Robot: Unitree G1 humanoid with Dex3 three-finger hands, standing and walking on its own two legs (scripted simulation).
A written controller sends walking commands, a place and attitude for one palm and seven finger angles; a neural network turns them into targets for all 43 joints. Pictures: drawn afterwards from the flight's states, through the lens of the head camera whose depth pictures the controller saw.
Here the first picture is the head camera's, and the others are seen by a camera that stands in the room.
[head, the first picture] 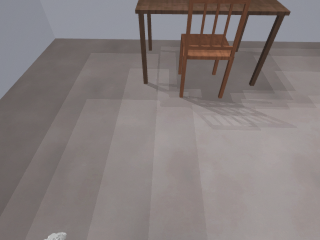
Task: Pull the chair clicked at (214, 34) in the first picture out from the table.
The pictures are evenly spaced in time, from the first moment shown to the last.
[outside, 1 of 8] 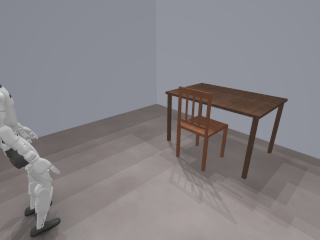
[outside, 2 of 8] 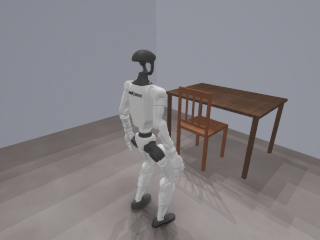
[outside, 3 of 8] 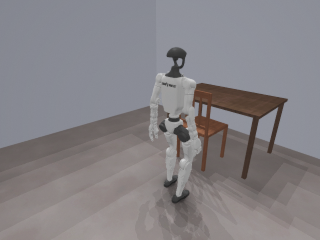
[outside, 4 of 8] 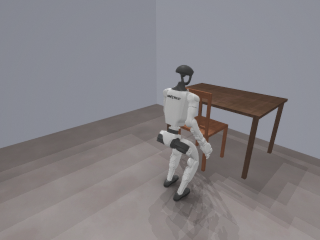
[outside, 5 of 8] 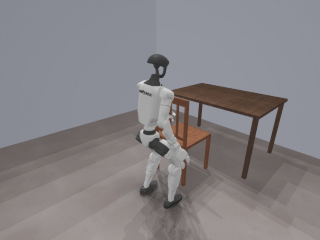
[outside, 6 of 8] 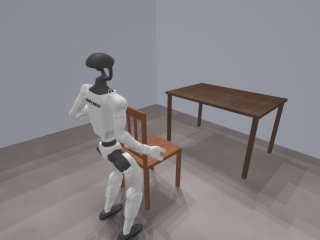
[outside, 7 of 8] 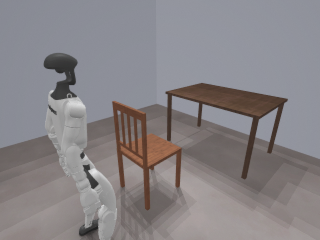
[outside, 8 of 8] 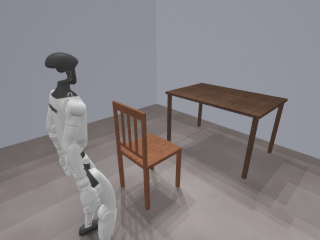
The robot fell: no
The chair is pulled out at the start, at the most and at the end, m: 0.00 0.80 0.79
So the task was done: yes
